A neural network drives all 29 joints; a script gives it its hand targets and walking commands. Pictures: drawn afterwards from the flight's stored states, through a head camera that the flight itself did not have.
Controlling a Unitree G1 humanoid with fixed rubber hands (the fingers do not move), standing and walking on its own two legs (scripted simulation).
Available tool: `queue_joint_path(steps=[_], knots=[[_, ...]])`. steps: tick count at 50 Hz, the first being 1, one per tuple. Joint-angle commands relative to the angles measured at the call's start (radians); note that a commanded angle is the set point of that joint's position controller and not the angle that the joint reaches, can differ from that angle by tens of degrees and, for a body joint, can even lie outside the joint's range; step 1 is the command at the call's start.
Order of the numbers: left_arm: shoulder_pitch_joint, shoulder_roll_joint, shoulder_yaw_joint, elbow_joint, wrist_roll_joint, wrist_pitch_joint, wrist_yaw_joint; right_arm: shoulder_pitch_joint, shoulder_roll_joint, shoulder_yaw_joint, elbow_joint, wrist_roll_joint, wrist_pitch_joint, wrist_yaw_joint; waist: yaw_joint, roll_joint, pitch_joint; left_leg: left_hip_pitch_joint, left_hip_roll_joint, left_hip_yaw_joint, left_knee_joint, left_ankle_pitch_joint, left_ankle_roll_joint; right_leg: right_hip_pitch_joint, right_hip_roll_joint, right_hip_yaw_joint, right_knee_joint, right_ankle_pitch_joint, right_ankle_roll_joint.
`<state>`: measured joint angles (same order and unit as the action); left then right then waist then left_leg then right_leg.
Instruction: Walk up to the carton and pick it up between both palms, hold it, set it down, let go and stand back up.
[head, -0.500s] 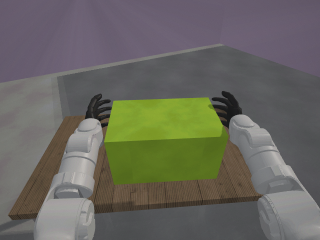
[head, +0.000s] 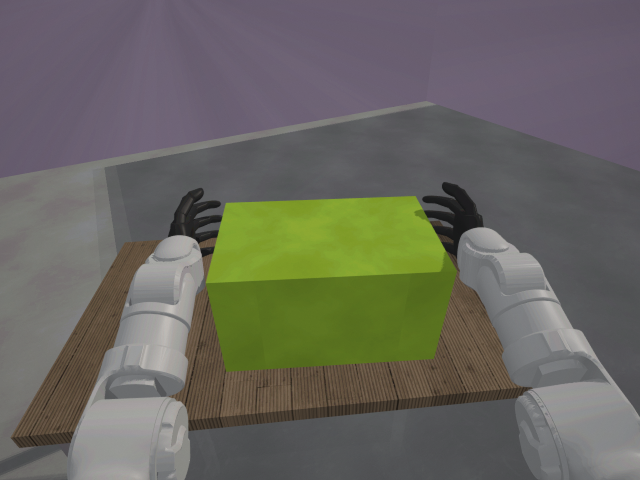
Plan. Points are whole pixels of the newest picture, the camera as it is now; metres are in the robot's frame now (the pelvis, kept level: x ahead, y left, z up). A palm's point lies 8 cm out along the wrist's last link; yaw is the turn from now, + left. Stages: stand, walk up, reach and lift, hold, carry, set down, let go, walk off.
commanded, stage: hold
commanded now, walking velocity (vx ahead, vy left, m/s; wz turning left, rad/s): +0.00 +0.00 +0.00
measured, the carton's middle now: (326, 278) +0.37 +0.01 +0.14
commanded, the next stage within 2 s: set down in 1.20 s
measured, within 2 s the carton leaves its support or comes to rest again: neither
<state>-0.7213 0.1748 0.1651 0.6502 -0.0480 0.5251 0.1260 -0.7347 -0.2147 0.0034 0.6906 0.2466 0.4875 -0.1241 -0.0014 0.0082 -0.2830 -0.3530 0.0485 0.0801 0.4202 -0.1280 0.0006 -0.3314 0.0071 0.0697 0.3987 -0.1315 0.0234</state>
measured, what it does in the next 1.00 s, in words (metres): stands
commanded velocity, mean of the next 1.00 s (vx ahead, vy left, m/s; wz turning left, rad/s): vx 0.00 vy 0.00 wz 0.00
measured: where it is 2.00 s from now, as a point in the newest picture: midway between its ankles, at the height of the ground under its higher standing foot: outside the picture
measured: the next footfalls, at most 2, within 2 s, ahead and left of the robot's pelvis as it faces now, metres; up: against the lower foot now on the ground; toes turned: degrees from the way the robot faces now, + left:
none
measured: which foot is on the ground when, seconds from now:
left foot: down 0.00-1.00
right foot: down 0.00-1.00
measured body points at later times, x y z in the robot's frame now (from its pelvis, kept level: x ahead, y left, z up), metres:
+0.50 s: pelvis +0.01 +0.00 +0.00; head -0.07 +0.00 +0.44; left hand +0.40 +0.19 +0.20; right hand +0.40 -0.17 +0.19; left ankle +0.05 +0.12 -0.74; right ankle +0.05 -0.14 -0.74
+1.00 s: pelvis +0.01 +0.00 +0.00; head -0.07 +0.00 +0.44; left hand +0.39 +0.19 +0.20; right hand +0.40 -0.17 +0.20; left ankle +0.05 +0.12 -0.74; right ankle +0.05 -0.14 -0.74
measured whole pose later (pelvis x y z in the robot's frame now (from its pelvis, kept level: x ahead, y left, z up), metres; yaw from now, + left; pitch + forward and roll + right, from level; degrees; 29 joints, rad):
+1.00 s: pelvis +0.01 +0.00 +0.00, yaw +0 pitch +4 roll +0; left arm -0.73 0.17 0.18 0.64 -0.02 0.54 0.10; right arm -0.73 -0.21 0.00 0.66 0.24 0.50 -0.14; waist 0.00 0.01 -0.28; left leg -0.35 0.05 0.08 0.40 -0.13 0.00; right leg -0.33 0.01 0.07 0.39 -0.13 0.02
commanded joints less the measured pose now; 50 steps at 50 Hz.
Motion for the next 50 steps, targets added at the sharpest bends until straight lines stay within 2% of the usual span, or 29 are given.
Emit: queue_joint_path(steps=[1, 2, 6, 8, 19, 22, 23, 24, 25, 26, 27, 31, 33, 35, 37, 39, 40, 42, 44, 45, 46, 48, 50], knots=[[-0.852, -0.79, -0.231, -0.297, -0.021, -0.056, -0.23, -0.945, 0.758, 0.208, -0.349, 0.1, -0.095, 0.136, -0.05, -0.008, -0.233, 0.261, -0.091, -0.108, -0.132, -0.005, 0.009, 0.199, 0.049, -0.048, -0.159, -0.012, -0.034], [-0.834, -0.782, -0.219, -0.286, -0.015, -0.054, -0.233, -0.941, 0.761, 0.21, -0.353, 0.099, -0.094, 0.136, -0.05, -0.026, -0.212, 0.254, -0.092, -0.108, -0.132, -0.008, 0.015, 0.204, 0.049, -0.047, -0.162, -0.014, -0.032], [-0.85, -0.781, -0.215, -0.282, -0.01, -0.057, -0.236, -0.963, 0.768, 0.213, -0.357, 0.096, -0.1, 0.138, -0.043, -0.031, -0.231, 0.262, -0.094, -0.104, -0.133, -0.024, 0.022, 0.2, 0.05, -0.048, -0.165, -0.036, -0.032], [-0.856, -0.79, -0.238, -0.315, -0.022, -0.059, -0.237, -0.949, 0.76, 0.206, -0.368, 0.1, -0.108, 0.136, -0.054, -0.012, -0.25, 0.266, -0.091, -0.107, -0.131, -0.006, 0.011, 0.218, 0.051, -0.046, -0.161, -0.004, -0.036], [-0.822, -0.787, -0.259, -0.372, -0.031, -0.057, -0.234, -0.923, 0.771, 0.251, -0.439, 0.136, -0.1, 0.115, -0.047, -0.014, -0.286, 0.317, -0.1, -0.115, -0.113, 0.096, 0.011, 0.242, 0.059, -0.047, -0.159, 0.103, -0.019], [-0.805, -0.787, -0.274, -0.391, -0.037, -0.056, -0.235, -0.912, 0.773, 0.255, -0.476, 0.14, -0.097, 0.105, -0.05, -0.019, -0.298, 0.318, -0.103, -0.119, -0.103, 0.127, 0.008, 0.254, 0.062, -0.044, -0.153, 0.136, -0.017], [-0.802, -0.785, -0.267, -0.401, -0.037, -0.055, -0.236, -0.913, 0.783, 0.266, -0.487, 0.144, -0.094, 0.103, -0.042, -0.034, -0.317, 0.328, -0.105, -0.118, -0.098, 0.139, 0.012, 0.266, 0.062, -0.042, -0.152, 0.151, -0.013], [-0.803, -0.778, -0.265, -0.388, -0.03, -0.051, -0.238, -0.9, 0.764, 0.253, -0.458, 0.142, -0.088, 0.101, -0.049, -0.014, -0.289, 0.328, -0.102, -0.119, -0.106, 0.122, 0.007, 0.251, 0.062, -0.046, -0.156, 0.129, -0.017], [-0.801, -0.788, -0.272, -0.402, -0.035, -0.05, -0.239, -0.885, 0.764, 0.255, -0.458, 0.144, -0.086, 0.1, -0.056, -0.017, -0.296, 0.334, -0.102, -0.122, -0.102, 0.141, 0.005, 0.261, 0.062, -0.044, -0.156, 0.157, -0.017], [-0.805, -0.779, -0.269, -0.408, -0.034, -0.049, -0.24, -0.876, 0.759, 0.256, -0.457, 0.144, -0.082, 0.099, -0.052, -0.015, -0.292, 0.335, -0.101, -0.124, -0.106, 0.132, 0.003, 0.255, 0.063, -0.044, -0.158, 0.141, -0.018], [-0.795, -0.772, -0.267, -0.424, -0.032, -0.047, -0.239, -0.87, 0.769, 0.268, -0.474, 0.152, -0.081, 0.099, -0.042, -0.024, -0.312, 0.341, -0.103, -0.12, -0.099, 0.158, 0.007, 0.273, 0.064, -0.043, -0.151, 0.177, -0.016], [-0.774, -0.769, -0.251, -0.382, -0.021, -0.038, -0.249, -0.886, 0.76, 0.263, -0.475, 0.154, -0.075, 0.094, -0.04, -0.029, -0.279, 0.322, -0.105, -0.115, -0.109, 0.124, 0.013, 0.259, 0.058, -0.042, -0.161, 0.136, -0.013], [-0.785, -0.764, -0.251, -0.401, -0.021, -0.04, -0.248, -0.88, 0.768, 0.26, -0.466, 0.152, -0.071, 0.096, -0.041, -0.033, -0.276, 0.315, -0.104, -0.118, -0.111, 0.123, 0.016, 0.261, 0.059, -0.042, -0.157, 0.139, -0.013], [-0.776, -0.769, -0.248, -0.366, -0.014, -0.034, -0.251, -0.88, 0.748, 0.242, -0.45, 0.136, -0.071, 0.098, -0.051, -0.021, -0.257, 0.315, -0.102, -0.118, -0.119, 0.095, 0.01, 0.248, 0.059, -0.044, -0.164, 0.101, -0.019], [-0.792, -0.77, -0.256, -0.387, -0.02, -0.038, -0.253, -0.878, 0.757, 0.237, -0.444, 0.135, -0.073, 0.101, -0.053, -0.017, -0.274, 0.308, -0.098, -0.118, -0.119, 0.084, 0.009, 0.255, 0.056, -0.04, -0.161, 0.102, -0.022], [-0.801, -0.762, -0.235, -0.375, -0.011, -0.04, -0.253, -0.884, 0.764, 0.246, -0.44, 0.136, -0.071, 0.105, -0.036, -0.021, -0.263, 0.299, -0.102, -0.116, -0.123, 0.077, 0.015, 0.251, 0.056, -0.042, -0.161, 0.089, -0.022], [-0.796, -0.769, -0.247, -0.382, -0.017, -0.04, -0.252, -0.888, 0.766, 0.242, -0.451, 0.133, -0.075, 0.105, -0.047, -0.019, -0.281, 0.31, -0.101, -0.114, -0.12, 0.094, 0.013, 0.26, 0.055, -0.041, -0.157, 0.109, -0.021], [-0.795, -0.762, -0.232, -0.357, -0.008, -0.039, -0.253, -0.9, 0.764, 0.241, -0.435, 0.138, -0.074, 0.107, -0.04, -0.024, -0.259, 0.304, -0.099, -0.115, -0.127, 0.07, 0.019, 0.243, 0.054, -0.041, -0.163, 0.083, -0.019], [-0.804, -0.761, -0.235, -0.379, -0.01, -0.043, -0.253, -0.896, 0.765, 0.245, -0.452, 0.133, -0.077, 0.106, -0.04, -0.027, -0.276, 0.309, -0.1, -0.116, -0.126, 0.081, 0.017, 0.25, 0.055, -0.046, -0.161, 0.089, -0.02], [-0.804, -0.763, -0.241, -0.372, -0.016, -0.043, -0.253, -0.889, 0.759, 0.237, -0.439, 0.133, -0.076, 0.105, -0.049, -0.024, -0.27, 0.306, -0.101, -0.118, -0.124, 0.076, 0.014, 0.25, 0.054, -0.044, -0.162, 0.093, -0.02], [-0.799, -0.769, -0.24, -0.376, -0.019, -0.046, -0.253, -0.893, 0.773, 0.247, -0.455, 0.132, -0.081, 0.106, -0.041, -0.038, -0.273, 0.308, -0.101, -0.114, -0.121, 0.087, 0.021, 0.247, 0.055, -0.043, -0.162, 0.097, -0.018], [-0.797, -0.774, -0.249, -0.374, -0.018, -0.042, -0.254, -0.876, 0.766, 0.232, -0.424, 0.129, -0.076, 0.109, -0.054, -0.018, -0.263, 0.305, -0.097, -0.117, -0.128, 0.07, 0.014, 0.242, 0.055, -0.04, -0.162, 0.09, -0.024], [-0.79, -0.772, -0.24, -0.367, -0.014, -0.041, -0.255, -0.887, 0.765, 0.237, -0.435, 0.125, -0.08, 0.108, -0.045, -0.025, -0.26, 0.306, -0.098, -0.115, -0.125, 0.084, 0.018, 0.249, 0.054, -0.038, -0.162, 0.096, -0.022]])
